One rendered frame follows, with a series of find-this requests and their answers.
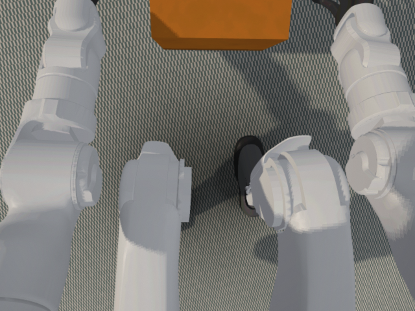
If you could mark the robot left forearm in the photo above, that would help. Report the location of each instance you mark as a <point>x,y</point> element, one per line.
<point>67,83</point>

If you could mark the robot left upper arm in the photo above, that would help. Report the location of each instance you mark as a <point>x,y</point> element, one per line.
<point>46,184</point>

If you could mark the robot left shin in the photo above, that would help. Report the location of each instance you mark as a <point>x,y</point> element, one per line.
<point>128,176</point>

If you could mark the robot right foot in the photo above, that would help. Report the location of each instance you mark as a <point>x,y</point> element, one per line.
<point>248,151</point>

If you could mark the robot right upper arm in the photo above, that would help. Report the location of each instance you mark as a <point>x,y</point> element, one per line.
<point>382,167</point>

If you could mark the carton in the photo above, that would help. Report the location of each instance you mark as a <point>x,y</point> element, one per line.
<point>223,25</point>

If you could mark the robot right forearm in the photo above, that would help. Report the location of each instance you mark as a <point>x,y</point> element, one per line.
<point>369,70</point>

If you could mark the right robot hand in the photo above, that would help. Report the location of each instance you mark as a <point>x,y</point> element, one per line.
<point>338,10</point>

